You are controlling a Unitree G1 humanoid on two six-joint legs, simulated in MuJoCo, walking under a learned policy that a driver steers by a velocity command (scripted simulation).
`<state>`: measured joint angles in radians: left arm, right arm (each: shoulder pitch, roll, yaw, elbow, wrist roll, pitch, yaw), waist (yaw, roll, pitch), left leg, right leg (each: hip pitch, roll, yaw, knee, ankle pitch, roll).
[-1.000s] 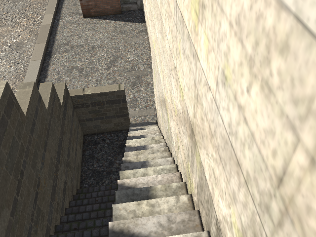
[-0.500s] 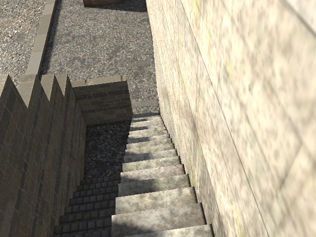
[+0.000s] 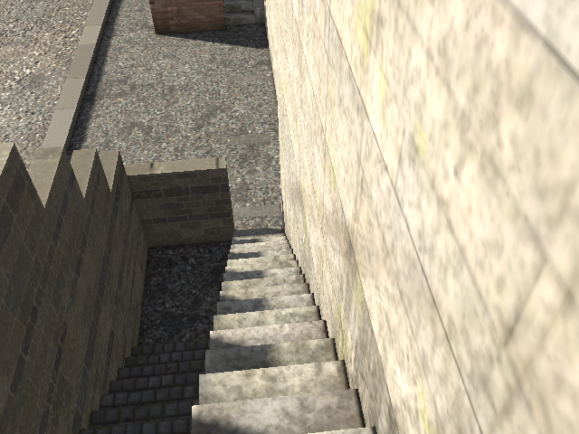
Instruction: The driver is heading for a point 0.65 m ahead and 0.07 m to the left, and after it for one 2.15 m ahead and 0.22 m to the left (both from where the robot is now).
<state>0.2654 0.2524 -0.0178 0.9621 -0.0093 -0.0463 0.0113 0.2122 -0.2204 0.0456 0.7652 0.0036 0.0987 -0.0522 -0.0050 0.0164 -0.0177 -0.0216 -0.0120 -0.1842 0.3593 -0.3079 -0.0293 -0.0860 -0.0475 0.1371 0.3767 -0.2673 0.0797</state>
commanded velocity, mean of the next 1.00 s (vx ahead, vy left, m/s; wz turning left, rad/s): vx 0.50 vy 0.00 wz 0.00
